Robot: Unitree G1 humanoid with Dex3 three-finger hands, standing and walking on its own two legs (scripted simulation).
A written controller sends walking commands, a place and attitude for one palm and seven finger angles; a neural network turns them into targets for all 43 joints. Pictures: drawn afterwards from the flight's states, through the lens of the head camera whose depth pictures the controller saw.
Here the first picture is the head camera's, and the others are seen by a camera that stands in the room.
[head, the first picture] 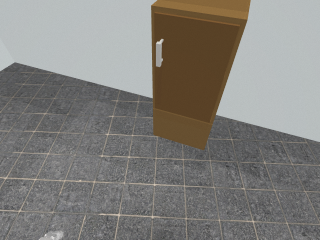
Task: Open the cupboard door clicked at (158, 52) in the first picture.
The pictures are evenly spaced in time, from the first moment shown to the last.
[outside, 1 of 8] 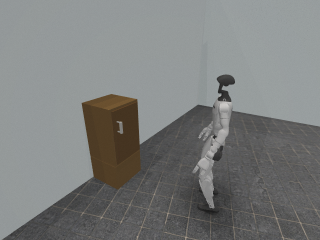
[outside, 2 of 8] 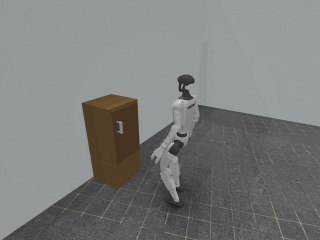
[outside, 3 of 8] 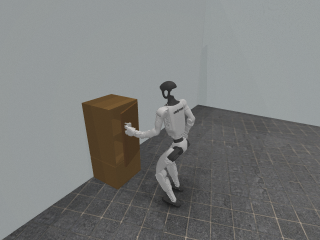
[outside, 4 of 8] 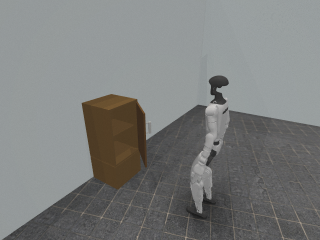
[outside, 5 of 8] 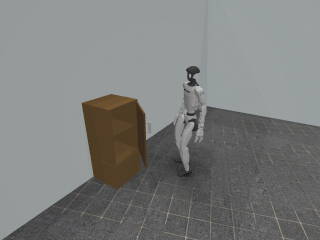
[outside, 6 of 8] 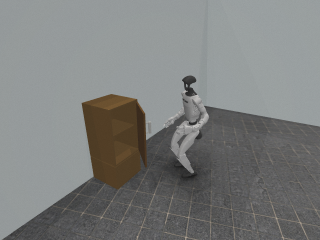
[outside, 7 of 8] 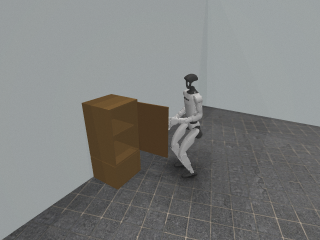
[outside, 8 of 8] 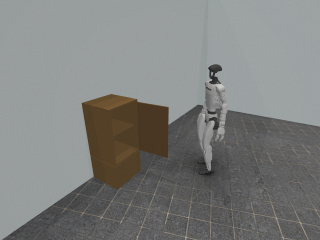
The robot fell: no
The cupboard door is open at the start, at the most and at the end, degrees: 0 95 95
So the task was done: yes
